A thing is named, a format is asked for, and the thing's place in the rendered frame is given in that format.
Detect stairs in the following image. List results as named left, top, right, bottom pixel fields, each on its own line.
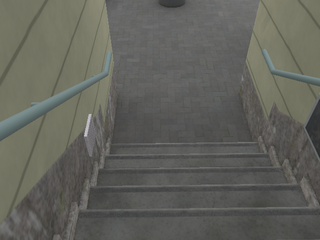
left=73, top=142, right=320, bottom=240

